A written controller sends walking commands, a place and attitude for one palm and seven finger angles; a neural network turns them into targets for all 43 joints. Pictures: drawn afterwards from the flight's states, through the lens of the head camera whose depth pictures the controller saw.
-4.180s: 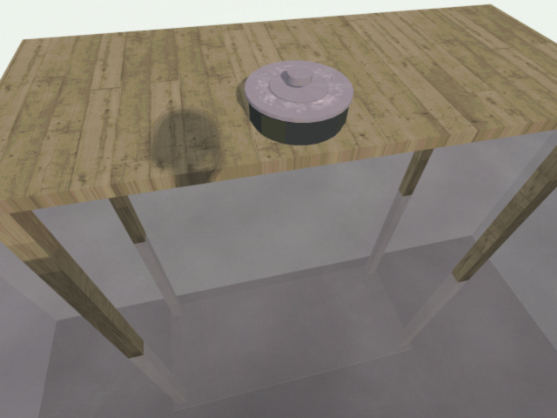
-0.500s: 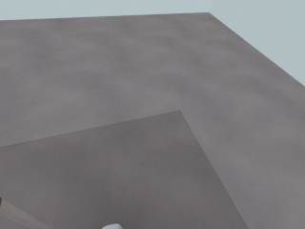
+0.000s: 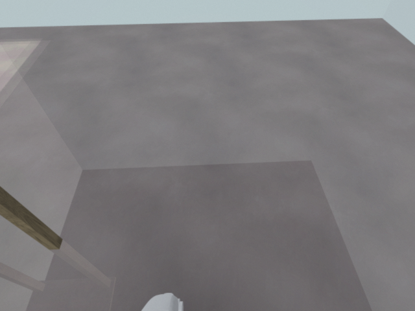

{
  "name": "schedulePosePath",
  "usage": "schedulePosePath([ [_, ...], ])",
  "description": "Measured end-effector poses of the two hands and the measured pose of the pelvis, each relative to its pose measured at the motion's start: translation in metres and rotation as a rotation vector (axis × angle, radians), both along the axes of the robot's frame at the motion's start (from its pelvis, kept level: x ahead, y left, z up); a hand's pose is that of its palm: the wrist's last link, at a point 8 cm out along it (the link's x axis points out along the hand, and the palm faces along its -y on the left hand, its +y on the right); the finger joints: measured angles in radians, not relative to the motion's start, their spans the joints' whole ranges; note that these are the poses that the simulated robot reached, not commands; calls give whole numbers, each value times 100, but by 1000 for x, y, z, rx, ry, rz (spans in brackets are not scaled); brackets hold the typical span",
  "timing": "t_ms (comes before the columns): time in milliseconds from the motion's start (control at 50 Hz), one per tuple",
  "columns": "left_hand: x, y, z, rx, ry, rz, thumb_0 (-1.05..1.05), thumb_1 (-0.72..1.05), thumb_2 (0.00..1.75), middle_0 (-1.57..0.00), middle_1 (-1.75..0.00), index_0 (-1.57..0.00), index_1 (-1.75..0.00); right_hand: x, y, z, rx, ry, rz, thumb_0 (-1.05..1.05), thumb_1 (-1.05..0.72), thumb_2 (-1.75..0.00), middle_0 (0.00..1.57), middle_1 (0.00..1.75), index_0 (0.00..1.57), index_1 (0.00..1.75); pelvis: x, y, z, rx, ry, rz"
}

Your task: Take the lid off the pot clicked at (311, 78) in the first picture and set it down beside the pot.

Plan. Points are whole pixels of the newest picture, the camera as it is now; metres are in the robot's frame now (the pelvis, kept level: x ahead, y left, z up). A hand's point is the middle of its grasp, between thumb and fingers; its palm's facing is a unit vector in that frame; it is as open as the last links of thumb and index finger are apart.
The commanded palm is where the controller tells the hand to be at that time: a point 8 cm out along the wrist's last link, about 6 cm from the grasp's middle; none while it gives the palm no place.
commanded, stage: turn to face it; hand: left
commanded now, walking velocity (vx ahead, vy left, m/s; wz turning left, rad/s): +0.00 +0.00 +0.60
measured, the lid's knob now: out of the picture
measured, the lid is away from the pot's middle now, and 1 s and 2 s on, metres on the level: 0.00 0.00 0.00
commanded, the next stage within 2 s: none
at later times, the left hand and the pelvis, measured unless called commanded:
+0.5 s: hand out of the picture +0.03 +0.24 -0.16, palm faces +0.33 -0.89 -0.30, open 7.4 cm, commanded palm none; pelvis +0.01 +0.00 -0.01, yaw +18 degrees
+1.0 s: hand out of the picture -0.08 +0.22 -0.19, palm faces +0.61 -0.76 -0.23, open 7.4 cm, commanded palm none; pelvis +0.00 +0.01 -0.01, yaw +37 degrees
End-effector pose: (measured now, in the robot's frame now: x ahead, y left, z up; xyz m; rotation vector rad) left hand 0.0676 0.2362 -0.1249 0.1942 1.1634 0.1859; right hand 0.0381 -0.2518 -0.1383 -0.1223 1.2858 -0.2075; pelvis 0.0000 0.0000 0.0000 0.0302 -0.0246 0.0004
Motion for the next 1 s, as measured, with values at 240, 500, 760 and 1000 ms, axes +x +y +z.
schedulePosePath([
  [240,-71,58,-37,-9,129,206,0,91,90,-20,-30,-20,-30,135,33,23,-100,-234,285,0,-91,-90,20,30,19,30,7,25,-20,-31,1,154],
  [500,-65,47,0,54,6,310,0,91,90,-20,-30,-20,-30,144,42,7,-7,-144,392,1,-90,-90,20,30,20,30,13,1,-8,-48,21,318],
  [760,-118,-9,2,19,56,477,0,90,90,-20,-30,-20,-30,171,42,1,6,-51,541,1,-91,-90,20,30,19,30,19,-16,-3,-4,9,492],
  [1000,-181,13,-37,-64,117,658,0,91,90,-20,-30,-20,-30,206,119,21,-56,-171,745,1,-91,-90,20,30,20,30,5,14,-14,-40,5,641],
])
